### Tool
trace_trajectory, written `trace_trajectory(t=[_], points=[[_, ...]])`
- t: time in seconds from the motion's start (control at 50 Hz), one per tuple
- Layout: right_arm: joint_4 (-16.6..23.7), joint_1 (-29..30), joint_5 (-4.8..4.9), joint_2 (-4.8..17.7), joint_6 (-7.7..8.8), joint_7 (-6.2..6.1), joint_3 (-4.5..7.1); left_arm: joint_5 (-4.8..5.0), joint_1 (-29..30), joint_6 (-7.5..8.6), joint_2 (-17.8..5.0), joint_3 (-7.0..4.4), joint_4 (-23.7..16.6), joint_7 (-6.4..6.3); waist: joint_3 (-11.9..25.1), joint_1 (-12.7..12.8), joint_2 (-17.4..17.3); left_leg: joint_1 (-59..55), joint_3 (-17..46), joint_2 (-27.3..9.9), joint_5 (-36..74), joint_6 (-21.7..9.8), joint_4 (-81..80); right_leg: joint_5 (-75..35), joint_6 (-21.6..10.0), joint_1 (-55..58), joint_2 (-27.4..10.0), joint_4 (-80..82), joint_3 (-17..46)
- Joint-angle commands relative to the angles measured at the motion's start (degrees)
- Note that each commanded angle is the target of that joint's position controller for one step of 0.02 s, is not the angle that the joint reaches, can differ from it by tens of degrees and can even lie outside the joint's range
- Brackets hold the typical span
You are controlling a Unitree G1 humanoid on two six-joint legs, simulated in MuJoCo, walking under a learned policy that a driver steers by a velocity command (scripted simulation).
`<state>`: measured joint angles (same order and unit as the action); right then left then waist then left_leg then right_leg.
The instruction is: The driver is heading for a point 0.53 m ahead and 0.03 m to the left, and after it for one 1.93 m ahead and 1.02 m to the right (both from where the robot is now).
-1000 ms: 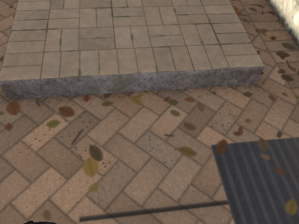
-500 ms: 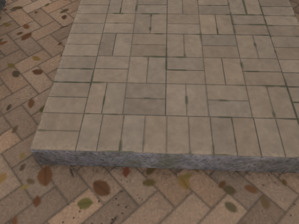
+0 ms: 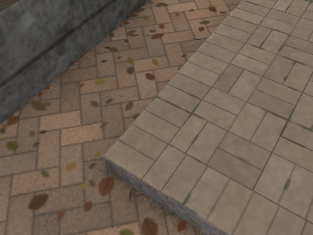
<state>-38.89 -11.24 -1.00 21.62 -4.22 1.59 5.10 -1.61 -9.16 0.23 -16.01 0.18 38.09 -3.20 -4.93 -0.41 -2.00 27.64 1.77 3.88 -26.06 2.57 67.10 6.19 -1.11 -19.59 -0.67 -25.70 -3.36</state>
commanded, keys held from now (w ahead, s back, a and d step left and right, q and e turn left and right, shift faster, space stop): q+shift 0.30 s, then shift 0.08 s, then e+shift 0.02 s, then w+e+shift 0.60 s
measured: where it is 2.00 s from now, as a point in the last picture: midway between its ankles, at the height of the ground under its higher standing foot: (206, 77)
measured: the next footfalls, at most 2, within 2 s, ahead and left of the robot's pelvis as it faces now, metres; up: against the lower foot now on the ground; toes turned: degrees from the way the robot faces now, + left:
left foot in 0.28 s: +0.02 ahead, +0.14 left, +0.00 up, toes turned +21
right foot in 0.94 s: +0.33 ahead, -0.05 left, +0.00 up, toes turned -1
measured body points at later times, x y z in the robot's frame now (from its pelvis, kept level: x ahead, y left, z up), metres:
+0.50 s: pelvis +0.01 +0.05 +0.01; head +0.02 +0.09 +0.46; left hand +0.03 +0.37 -0.11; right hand +0.26 -0.16 -0.05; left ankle -0.02 +0.13 -0.73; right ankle +0.09 -0.09 -0.65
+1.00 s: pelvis +0.27 +0.01 -0.02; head +0.29 +0.00 +0.42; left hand +0.37 +0.31 -0.12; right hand +0.35 -0.25 -0.15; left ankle +0.06 +0.16 -0.62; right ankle +0.29 -0.05 -0.73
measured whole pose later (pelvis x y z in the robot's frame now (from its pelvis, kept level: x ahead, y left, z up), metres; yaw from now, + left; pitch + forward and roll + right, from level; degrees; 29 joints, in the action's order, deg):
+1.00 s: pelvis +0.27 +0.01 -0.02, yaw +0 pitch +2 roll +0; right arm -44.6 -17.9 -2.9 16.0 3.4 0.9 2.4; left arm -1.4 -14.5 0.4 -17.9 -4.4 43.1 2.2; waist 0.9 0.9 -2.1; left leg 13.0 -1.0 -6.1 -21.6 1.4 69.9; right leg 20.8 -7.4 -25.3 4.2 -42.6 -4.1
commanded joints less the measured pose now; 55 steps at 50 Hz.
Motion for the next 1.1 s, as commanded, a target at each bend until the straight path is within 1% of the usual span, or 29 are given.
trace_trajectory(t=[0.02, 0.04, 0.06, 0.12, 0.22, 0.26, 0.28, 0.3, 0.32, 0.34, 0.36, 0.38, 0.4, 0.44, 0.5, 0.62, 0.64, 0.7, 0.76, 0.84, 0.88, 0.9, 0.92, 0.94, 0.96, 0.98, 1.02, 1.06, 1.1], points=[[4.37, -2.79, 0.19, 1.87, -0.65, 0.90, 0.12, -0.31, -2.76, 0.49, -7.48, -2.72, -2.14, 0.45, 8.70, 0.15, 10.46, 1.58, -0.79, -3.45, 1.67, 0.07, -2.60, -12.85, -10.48, 10.11, -15.06, 8.99, 9.23], [5.16, -1.63, 0.12, 1.68, -0.80, 1.15, -0.03, -0.41, -2.89, 0.49, -7.86, -3.04, -2.03, 0.61, 8.56, 0.27, 10.69, 1.12, -1.10, -4.42, 2.10, -0.28, -4.79, -10.71, -10.66, 9.81, -15.85, 9.45, 8.24], [8.35, 2.79, 4.61, 1.49, -0.35, -0.82, 0.18, 0.52, 1.93, 0.97, -10.78, -4.75, -3.17, -0.03, 5.84, 0.56, 12.40, 5.49, 0.12, -8.05, 4.83, 0.77, -6.88, -4.60, -11.28, 9.65, -16.72, 12.54, 9.14], [9.95, 3.70, 2.48, 1.84, -0.30, -1.71, 0.03, 0.63, 2.55, 1.02, -11.42, -5.70, -2.70, -0.65, 8.85, 0.70, 10.23, 0.80, -1.00, -9.98, 6.18, 0.93, -12.58, -3.59, -11.06, 9.87, -18.42, 12.66, 5.70], [10.48, 3.02, 2.48, 2.27, -1.28, -0.75, 0.93, 1.56, 2.69, 0.82, -13.17, -7.39, -0.99, 1.23, 11.00, 0.38, 9.28, -7.54, -6.14, -8.54, 6.96, -2.12, -24.43, -0.95, -8.53, 9.96, -18.70, 8.64, -1.95], [8.86, -1.03, 2.59, 3.27, -1.59, -1.02, 2.12, 2.39, 2.16, 0.40, -11.47, -7.37, 0.02, 1.65, 11.79, -1.72, 6.81, -15.12, -7.57, -5.71, 10.92, -5.29, -33.64, 5.17, -4.22, 7.24, -16.88, 2.34, -5.49], [7.28, -5.68, 2.49, 5.99, -1.51, -1.71, 3.38, 2.21, -0.29, -0.05, -9.02, -6.95, 1.35, 2.00, 10.32, -2.96, 0.84, -21.49, -2.51, -6.31, 16.71, -8.35, -40.26, 10.97, -0.17, 0.86, -13.26, -6.75, -8.75], [7.86, -8.58, 2.30, 14.31, -1.17, -3.02, 5.32, 0.03, -1.04, -0.45, -6.38, -6.39, -0.75, 2.26, 7.42, -1.22, -18.95, -29.51, 20.70, -20.61, 39.98, -16.13, -43.19, 30.79, 6.51, -19.05, -4.79, -27.88, -12.72], [10.57, -5.09, -0.61, 14.11, 0.85, -2.70, 4.70, -0.49, 6.40, 0.09, -7.44, -6.48, -4.28, 1.66, 12.48, -4.07, -16.37, -24.13, 31.07, -24.57, 32.35, -24.26, -47.62, 31.73, 6.90, -24.85, -0.48, -38.49, 1.86], [10.99, -1.39, -1.10, 11.71, 2.49, -2.38, 3.92, 0.95, 8.46, 0.16, -9.25, -7.08, -4.29, 1.28, 10.89, -3.06, -10.40, -22.92, 25.24, -22.84, 26.71, -21.77, -49.53, 26.10, 5.09, -25.64, -0.99, -41.23, 5.10], [10.77, 1.49, -0.12, 9.84, 3.28, -2.74, 3.32, 1.65, 7.16, 0.22, -8.99, -7.21, -3.45, 0.90, 9.22, -0.90, -8.66, -21.22, 21.11, -20.58, 24.30, -18.25, -49.25, 20.14, 3.97, -26.00, -1.72, -40.03, 5.83], [11.15, 3.77, 1.09, 6.67, 3.35, -3.08, 2.29, 1.12, 5.28, 0.12, -9.32, -7.45, -1.80, 0.44, 9.80, 0.22, -6.09, -20.72, 18.14, -19.03, 25.28, -15.63, -47.64, 16.62, 4.05, -24.60, -2.61, -39.50, 6.19], [11.35, 6.17, 1.29, 4.64, 3.31, -3.50, 1.32, 0.59, 2.73, 0.01, -9.13, -7.49, -0.46, 0.48, 11.09, 1.60, -6.38, -19.05, 14.44, -17.81, 30.54, -14.65, -46.49, 13.73, 4.72, -21.22, -2.27, -40.48, 5.17], [9.17, 1.26, 1.26, 1.43, 4.25, -3.53, 0.01, 1.42, -1.02, 0.82, -7.82, -6.89, 1.51, 2.49, 15.51, 0.61, -6.99, -21.28, 12.63, -15.50, 6.23, -13.81, -50.09, 7.34, 4.67, -18.18, -2.72, -39.88, 2.85], [6.70, -2.59, 0.38, 3.90, 6.01, -3.19, 0.17, 3.35, 4.14, 1.76, -7.60, -6.43, 0.15, 4.08, 8.13, -2.07, -8.20, -23.39, 17.32, -18.75, -7.97, -14.09, -56.84, 2.47, 3.28, -24.57, -3.82, -31.89, 4.22], [3.32, -6.18, 0.50, 3.87, 9.26, -3.54, 0.69, 3.61, 2.90, 2.76, -6.80, -6.68, 0.36, 4.22, 2.75, -2.50, -5.23, -30.30, 12.24, -23.14, -5.29, -12.96, -60.99, -0.39, 2.77, -33.94, -2.90, -29.58, 10.81], [2.33, -9.78, -1.72, 3.15, 8.60, -2.65, -0.06, -2.71, 1.90, 0.51, -5.51, -6.41, 2.18, 6.24, 2.72, -3.06, -2.03, -27.29, 8.45, -21.29, -6.54, -11.73, -63.23, 1.59, 3.47, -30.51, -0.42, -31.70, 7.44], [1.41, -8.21, -1.94, 2.62, 9.09, -1.89, 0.11, -0.83, 2.08, -0.69, -5.24, -6.43, 1.62, 8.66, -0.83, -1.56, -4.38, -24.31, 1.57, -20.84, -3.59, -9.94, -64.35, -1.08, 3.15, -29.99, -2.61, -31.28, 5.99], [0.31, -7.67, -1.74, 3.08, 9.77, -2.32, 0.52, -0.56, 4.72, -0.49, -5.13, -5.86, 0.37, 9.53, -1.75, -1.36, -3.38, -25.90, -3.21, -21.97, -1.75, -9.17, -64.74, -0.86, 1.58, -28.31, -5.14, -26.47, 3.86], [-2.01, -7.94, -2.28, 3.24, 9.72, -2.53, 0.75, -0.20, 7.68, -0.86, -4.30, -4.67, -1.98, 9.15, -2.75, -1.75, -3.64, -27.38, -11.53, -21.82, 7.77, -8.62, -62.88, 6.14, -4.31, -20.48, -5.52, -20.31, -2.31], [-2.42, -6.54, -1.94, 3.89, 9.29, -2.42, 0.55, 0.26, -0.38, -1.05, -5.28, -5.10, -0.22, 7.07, 4.33, 2.43, -5.48, -27.93, -16.17, -20.42, 52.99, -8.98, -48.01, 14.31, -8.08, -6.03, 1.41, -22.26, -8.10], [-2.48, -5.33, -1.37, 5.36, 8.37, -2.17, 0.76, 0.93, -10.27, -0.52, -6.65, -5.97, 2.18, 6.16, 9.91, 7.44, -4.22, -27.48, -17.63, -19.30, 69.85, -8.91, -33.51, 16.27, -9.82, 3.99, 5.44, -19.82, -9.06], [-1.62, -3.17, -0.46, 5.89, 7.62, -1.73, 0.53, 0.55, -23.87, 0.38, -8.99, -7.28, 6.26, 5.54, 15.68, 14.14, 0.13, -18.99, -18.22, -16.70, 66.94, -7.15, -14.38, 12.39, -11.23, 21.28, 8.03, -10.78, -7.14], [-0.76, -1.81, -1.48, -1.16, 8.14, -1.16, -1.54, -0.28, -25.27, 0.53, -14.50, -8.35, 7.54, 4.92, 11.36, 12.26, 11.54, 0.49, -15.06, -11.46, 23.08, -4.63, 3.50, 22.39, -10.96, 29.04, -1.25, -4.09, 10.49], [5.36, -1.20, -0.92, -5.73, 9.62, -0.30, -3.14, -0.07, -20.46, 0.57, -20.69, -9.00, 4.98, 4.75, 14.11, 6.19, 22.38, 21.49, -3.08, -1.00, 0.07, -1.11, 16.85, 30.45, -19.42, 36.92, -12.62, 11.22, 48.81], [6.81, 5.77, -2.61, -0.73, 10.62, -0.12, -2.72, 0.31, -17.82, 0.20, -18.54, -9.17, 3.79, 4.53, 10.09, 8.71, 10.13, 29.95, 2.30, -4.24, 6.04, -1.33, 21.23, 30.85, -20.09, 36.86, -14.57, 16.62, 52.93], [5.32, 3.93, -3.19, -0.48, 11.57, -0.22, -2.93, 0.49, -17.07, 0.65, -13.39, -7.76, 5.37, 3.67, 4.77, 4.44, 2.01, 27.78, 0.36, -8.77, 11.41, -1.57, 21.91, 17.15, -18.26, 25.69, -11.67, 11.28, 38.73], [5.63, 1.65, -4.07, -3.95, 9.37, 0.15, -4.24, 1.56, -14.16, 1.98, -8.30, -5.71, 5.42, 3.02, 4.31, 0.85, 2.83, 26.02, -0.59, -10.31, 10.82, -0.88, 27.82, 9.56, -16.09, 14.97, -5.67, 8.66, 28.59], [8.67, 5.10, -4.02, -5.95, 7.12, 0.24, -5.19, 1.63, -15.97, 3.24, -7.73, -5.06, 6.42, 3.14, 3.59, 0.30, 3.15, 34.13, -2.71, -9.79, 7.41, -1.08, 36.51, 5.48, -16.56, 10.57, -4.34, 8.19, 27.36]])
Keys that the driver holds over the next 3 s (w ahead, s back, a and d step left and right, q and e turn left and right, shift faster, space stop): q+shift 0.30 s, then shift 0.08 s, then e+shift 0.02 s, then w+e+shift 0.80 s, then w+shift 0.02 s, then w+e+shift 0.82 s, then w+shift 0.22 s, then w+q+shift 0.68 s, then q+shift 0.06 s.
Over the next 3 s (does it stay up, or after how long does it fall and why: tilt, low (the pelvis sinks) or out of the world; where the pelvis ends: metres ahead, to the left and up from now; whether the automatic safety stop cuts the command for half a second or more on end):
stays up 1.74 -1.02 0.10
